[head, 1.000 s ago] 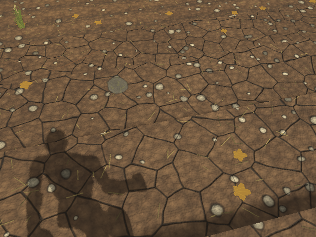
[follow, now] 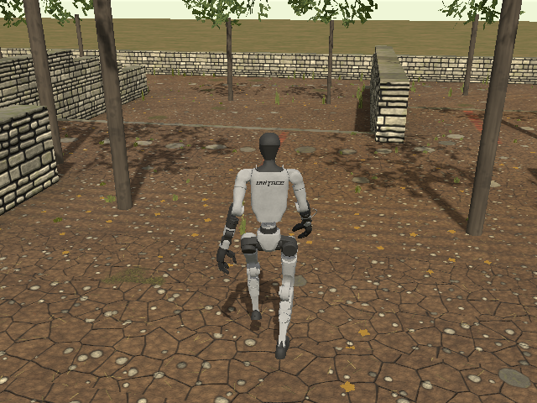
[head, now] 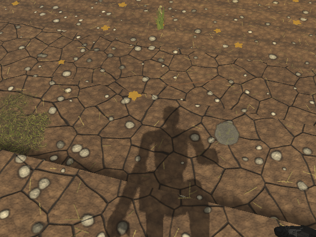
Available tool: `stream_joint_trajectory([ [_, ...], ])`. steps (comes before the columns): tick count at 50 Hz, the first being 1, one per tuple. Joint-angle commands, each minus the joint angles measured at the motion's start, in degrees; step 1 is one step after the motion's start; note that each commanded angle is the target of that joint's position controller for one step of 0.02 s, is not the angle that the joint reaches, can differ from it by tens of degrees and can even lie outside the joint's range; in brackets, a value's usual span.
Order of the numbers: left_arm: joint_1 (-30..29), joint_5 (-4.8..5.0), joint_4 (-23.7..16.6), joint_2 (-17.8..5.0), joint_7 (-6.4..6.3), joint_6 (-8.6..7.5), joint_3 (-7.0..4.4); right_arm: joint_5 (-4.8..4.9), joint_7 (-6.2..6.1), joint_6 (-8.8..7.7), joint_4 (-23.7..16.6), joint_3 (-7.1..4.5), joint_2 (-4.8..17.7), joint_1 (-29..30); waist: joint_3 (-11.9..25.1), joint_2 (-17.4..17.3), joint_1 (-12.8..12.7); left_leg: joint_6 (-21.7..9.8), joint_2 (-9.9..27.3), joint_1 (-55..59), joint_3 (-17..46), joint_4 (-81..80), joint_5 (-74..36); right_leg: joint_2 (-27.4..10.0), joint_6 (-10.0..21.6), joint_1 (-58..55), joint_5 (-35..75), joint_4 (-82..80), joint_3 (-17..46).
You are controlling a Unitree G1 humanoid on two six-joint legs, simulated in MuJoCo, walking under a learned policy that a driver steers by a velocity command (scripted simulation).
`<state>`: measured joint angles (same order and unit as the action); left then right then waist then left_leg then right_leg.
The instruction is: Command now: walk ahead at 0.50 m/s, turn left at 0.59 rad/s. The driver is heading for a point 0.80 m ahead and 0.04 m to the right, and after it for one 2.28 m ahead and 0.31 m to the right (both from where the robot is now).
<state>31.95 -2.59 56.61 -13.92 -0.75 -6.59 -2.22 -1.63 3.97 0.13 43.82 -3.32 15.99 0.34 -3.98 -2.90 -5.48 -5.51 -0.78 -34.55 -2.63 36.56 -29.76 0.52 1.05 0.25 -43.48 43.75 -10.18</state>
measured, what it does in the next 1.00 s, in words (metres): goes down: left foot 0.18 m lower, then right foot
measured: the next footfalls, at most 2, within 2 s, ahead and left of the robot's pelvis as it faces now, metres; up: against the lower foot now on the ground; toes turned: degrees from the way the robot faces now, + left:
left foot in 0.10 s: +0.20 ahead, +0.04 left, -0.18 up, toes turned +7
right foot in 0.46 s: +0.49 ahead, -0.09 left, -0.18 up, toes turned +13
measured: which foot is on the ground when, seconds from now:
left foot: up 0.00-0.08, down 0.10-0.48, up 0.50-0.98, down 1.00-1.00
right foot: down 0.00-0.10, up 0.12-0.44, down 0.46-1.00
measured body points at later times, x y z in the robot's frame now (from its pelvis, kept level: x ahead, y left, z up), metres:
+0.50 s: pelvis +0.32 -0.02 -0.13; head +0.35 -0.03 +0.31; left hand +0.45 +0.26 -0.22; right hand +0.37 -0.29 -0.28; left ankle +0.17 +0.04 -0.83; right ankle +0.45 -0.09 -0.85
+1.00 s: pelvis +0.53 +0.05 -0.12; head +0.55 +0.06 +0.33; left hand +0.43 +0.29 -0.26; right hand +0.78 -0.13 -0.22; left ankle +0.58 +0.17 -0.85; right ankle +0.45 -0.09 -0.85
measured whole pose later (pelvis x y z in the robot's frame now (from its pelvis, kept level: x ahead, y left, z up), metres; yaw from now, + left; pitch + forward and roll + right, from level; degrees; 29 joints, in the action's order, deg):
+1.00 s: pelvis +0.53 +0.05 -0.12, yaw +12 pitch +0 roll -2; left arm 25.5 -0.8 54.8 -13.4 -0.1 -2.6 -3.0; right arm -1.8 1.2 -2.1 48.0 -1.5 13.1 -2.3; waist -0.8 -1.1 -3.8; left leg -2.2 1.2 -22.4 -0.3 33.4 9.9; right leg 2.3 1.5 0.8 -21.9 23.0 0.6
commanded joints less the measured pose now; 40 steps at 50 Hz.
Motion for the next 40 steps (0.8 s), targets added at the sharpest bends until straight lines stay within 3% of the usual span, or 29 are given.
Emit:
stream_joint_trajectory([
  [1, 2.11, -1.33, -1.05, -4.56, -1.42, 0.69, -0.24, -1.47, -0.61, -0.64, -1.63, 1.31, -0.28, 6.78, -7.0, 2.98, -1.14, 1.03, -1.13, 7.91, -4.55, -9.86, 1.9, -7.78, 3.46, 7.96, 25.11, -0.58, 5.25],
  [2, 3.48, -1.02, -0.07, -4.81, -1.85, 1.38, -0.2, -2.39, -1.26, -0.8, -0.23, 1.34, 0.07, 3.31, -5.3, 2.51, 0.0, 0.89, -1.8, 11.7, -5.39, -13.21, 4.34, -7.11, 3.54, 5.25, 34.06, 6.61, 4.43],
  [3, 4.57, -1.17, 0.68, -5.68, -2.55, 2.49, -0.31, -2.68, -2.24, -0.67, 3.18, 0.86, 1.41, -5.04, -2.51, 3.73, 3.21, -0.11, -1.08, 16.57, -4.02, -16.74, 7.25, -7.52, 3.55, 2.38, 46.27, 17.42, 5.24],
  [4, 3.46, -0.85, 0.6, -6.17, -2.81, 3.38, -0.68, -2.34, -3.01, -0.7, 6.76, -0.26, 2.76, -15.57, 1.73, 4.53, 8.51, -2.26, 0.32, 25.44, -0.23, -22.08, 7.34, -7.83, 3.47, 2.89, 54.54, 31.48, 5.02],
  [5, -0.85, 0.62, -0.47, -6.71, -2.38, 3.85, -1.17, -3.06, -3.48, -0.81, 10.11, -1.66, 5.78, -25.85, 3.4, 0.1, 14.92, -7.87, 4.08, 39.18, 2.74, -26.1, -2.07, -2.81, 1.68, 17.05, 34.56, 58.3, 1.14],
  [6, 0.04, 1.32, -4.58, -4.28, -1.69, 3.63, -1.05, -0.75, -3.19, -0.85, 11.19, -3.35, 13.29, -30.98, 10.48, -8.57, 11.49, -11.0, 14.74, 66.42, 9.83, 3.9, -37.25, -0.74, 0.55, 46.05, -6.34, 72.4, 2.91],
  [7, -1.08, 3.02, -8.42, -6.55, -1.51, 3.06, -0.64, 1.19, -2.7, -1.25, 9.1, -3.91, 14.06, -33.15, 21.91, -3.98, 14.7, -18.04, 23.21, 78.28, 22.29, 5.58, -37.93, -4.29, -0.32, 58.37, -0.48, 69.82, 10.07],
  [8, -6.98, 1.56, -10.53, -8.67, -1.48, 2.01, -0.95, 2.04, -3.04, -1.59, 7.65, -3.2, 11.79, -30.66, 20.92, 5.17, 14.16, -15.55, 21.5, 72.52, 23.3, -3.4, -8.76, -6.68, 1.8, 60.5, 13.06, 56.41, 13.75],
  [9, -7.69, 0.51, -10.16, -7.72, -1.1, 1.48, -0.75, 0.83, -4.16, -1.33, 7.6, -2.91, 10.05, -26.03, 15.47, 3.66, 10.9, -18.11, 21.44, 61.96, 28.79, -9.85, 11.69, -6.17, 0.91, 60.43, 18.0, 51.84, 13.12],
  [10, -11.78, -0.36, -11.33, -7.76, -0.58, 2.2, -1.14, 0.85, -5.41, -1.76, 6.13, -2.05, 8.41, -19.03, 7.85, 6.66, 6.12, -17.83, 20.13, 45.57, 30.53, -16.08, 18.0, -7.66, -2.2, 55.69, 20.95, 38.77, 13.96],
  [11, -12.64, -1.28, -11.39, -8.05, -0.07, 3.28, -1.55, 1.03, -5.64, -2.2, 5.21, -1.36, 6.66, -15.48, 4.03, 8.14, 3.55, -18.08, 17.86, 31.55, 29.1, -18.4, 15.48, -8.45, -4.49, 45.31, 21.43, 28.52, 14.69],
  [13, -12.69, -0.21, -11.63, -5.66, 0.07, 4.46, -1.01, 0.42, -5.07, -3.3, 5.21, -0.95, 6.22, -13.75, 1.72, 5.15, 1.45, -16.25, 13.21, 17.06, 22.83, -19.36, 5.66, -8.21, -5.59, 31.63, 26.58, 16.01, 12.9],
  [14, -13.77, 0.38, -11.84, -3.57, 0.36, 4.08, -0.39, 0.68, -4.88, -3.89, 5.81, -0.93, 5.87, -13.95, 3.38, 3.93, 1.67, -13.75, 10.3, 14.43, 19.0, -18.9, 4.65, -7.88, -4.5, 25.66, 32.43, 9.53, 12.33],
  [16, -15.3, 1.24, -11.37, -1.53, 0.69, 3.64, -0.16, 1.54, -4.15, -4.25, 7.31, -0.89, 5.06, -16.13, 5.68, -0.37, 3.39, -9.85, 5.61, 15.01, 14.63, -17.38, 6.78, -5.21, -2.15, 18.73, 41.76, 2.56, 10.31],
  [18, -20.3, 1.55, -12.31, -2.73, 0.96, 3.75, -0.54, 1.82, -3.65, -3.55, 8.41, -0.8, 4.61, -19.8, 4.14, -0.43, 5.86, -8.27, 5.91, 19.05, 15.91, -16.26, 13.16, -3.74, -0.53, 19.87, 42.58, -0.84, 9.5],
  [20, -27.97, 0.83, -15.28, -3.73, 1.47, 3.54, -0.89, 1.57, -3.94, -2.75, 8.98, -0.92, 6.18, -23.21, 0.26, 0.9, 8.28, -7.3, 7.94, 24.49, 19.4, -16.21, 15.3, -2.67, 1.1, 24.33, 38.15, -5.17, 9.05],
  [21, -27.11, 0.77, -15.02, -3.62, 1.62, 3.23, -0.99, 1.07, -4.26, -2.49, 9.03, -1.03, 6.9, -23.41, -0.23, 0.81, 7.3, -6.64, 8.43, 26.33, 19.8, -14.35, 15.12, -2.07, 1.89, 22.95, 36.07, -7.97, 9.38],
  [22, -22.01, 0.88, -13.54, -4.0, 1.73, 2.83, -1.36, 1.0, -4.44, -2.35, 8.97, -1.17, 7.67, -22.69, 0.68, 1.22, 4.45, -5.59, 7.32, 26.44, 18.27, -9.73, 12.29, -0.63, 2.87, 17.2, 35.42, -11.75, 8.88],
  [23, -13.45, 0.39, -10.69, -5.98, 1.59, 2.3, -2.16, 0.9, -4.48, -2.56, 8.68, -1.07, 7.28, -22.0, 4.19, 4.42, 0.36, -3.9, 4.32, 23.13, 14.93, 0.96, 11.72, -1.5, 4.59, 6.56, 35.7, -13.84, 11.99],
  [24, -3.73, -0.19, -9.76, -10.44, 1.21, 1.86, -3.11, 0.8, -4.36, -3.13, 6.87, -0.36, 4.6, -22.8, 12.31, 10.79, -3.23, -2.14, 0.29, 16.54, 9.53, 18.77, 25.13, -13.24, 8.07, -5.4, 30.57, -16.74, 26.64],
  [25, -1.38, 0.8, -8.07, -15.43, 1.24, 3.05, -4.54, 1.93, -4.09, -3.06, 7.27, -0.57, 2.95, -30.08, 18.54, 22.08, -0.6, -0.73, -8.7, 2.54, 5.19, 35.21, 63.57, -25.04, 15.55, -14.4, 22.43, -25.18, 51.65],
  [26, -5.29, 2.19, -8.54, -10.67, 1.34, 4.16, -3.52, -0.08, -4.31, -2.49, 7.92, -1.22, 6.71, -25.69, 9.78, 10.15, -0.06, -0.89, -4.91, -5.14, 9.23, 39.1, 60.64, -22.6, 14.01, -9.49, 10.66, -27.37, 51.53],
  [27, -11.15, 1.78, -9.87, -7.81, 1.35, 4.34, -2.75, 0.28, -4.04, -2.49, 6.45, -1.2, 5.86, -20.27, 2.4, 6.25, 0.8, -0.73, -2.99, -6.49, 9.38, 37.85, 55.08, -20.79, 12.96, -1.98, 12.8, -28.05, 42.81],
  [28, -15.0, 1.22, -10.29, -6.07, 1.54, 4.19, -2.2, 0.62, -3.84, -2.41, 5.82, -0.86, 4.47, -18.66, -0.31, 4.63, 2.8, -0.23, -1.18, -4.11, 8.92, 34.51, 51.62, -18.34, 11.54, 3.91, 20.41, -29.47, 36.85],
  [30, -16.74, 1.29, -9.55, -5.18, 1.38, 3.21, -1.88, 0.23, -3.71, -1.19, 6.61, -0.58, 3.26, -21.22, -0.41, 8.57, 5.78, 1.26, 1.19, 2.53, 9.01, 28.19, 49.0, -14.4, 9.09, 10.14, 33.26, -30.98, 27.57],
  [33, -14.07, 2.0, -7.68, -5.82, 2.13, 1.14, -2.0, 0.17, -3.49, -0.18, 6.6, -0.83, 3.37, -19.7, 1.82, 8.56, 6.71, 2.76, 1.36, 2.29, 8.53, 25.34, 44.54, -13.24, 10.07, 8.78, 42.9, -32.6, 22.87],
  [36, -12.21, 2.83, -6.74, -7.18, 1.68, 1.0, -2.29, 0.3, -3.6, -0.23, 4.55, -0.65, 3.24, -12.43, 1.38, 7.62, 6.05, 3.94, 3.65, -1.16, 7.38, 16.91, 38.05, -12.72, 10.79, 6.85, 42.93, -35.79, 19.58],
  [40, -8.73, 2.91, -4.84, -6.51, 0.9, 1.52, -1.72, 0.07, -2.91, -1.01, 1.87, 0.59, 0.89, -3.05, 0.28, 7.01, 3.58, 5.09, 5.09, -0.62, 2.62, 5.11, 30.71, -10.63, 10.32, 4.83, 49.66, -35.89, 16.39],
])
